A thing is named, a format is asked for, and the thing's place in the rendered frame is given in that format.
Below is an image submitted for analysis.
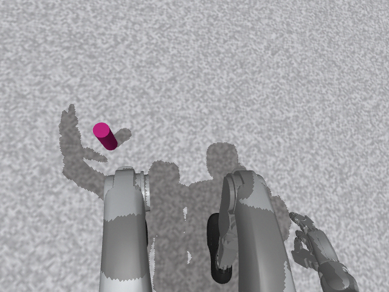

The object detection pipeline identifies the right robot arm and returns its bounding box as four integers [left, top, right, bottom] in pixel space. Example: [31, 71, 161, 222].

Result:
[318, 262, 359, 292]

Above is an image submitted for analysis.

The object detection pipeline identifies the can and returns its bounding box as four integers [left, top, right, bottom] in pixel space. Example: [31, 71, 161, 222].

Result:
[93, 122, 117, 150]

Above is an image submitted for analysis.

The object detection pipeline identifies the right robot hand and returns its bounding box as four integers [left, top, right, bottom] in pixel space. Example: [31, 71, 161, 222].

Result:
[289, 212, 339, 272]

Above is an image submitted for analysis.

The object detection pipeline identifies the right robot foot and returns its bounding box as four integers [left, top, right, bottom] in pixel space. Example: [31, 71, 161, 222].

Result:
[207, 213, 232, 284]

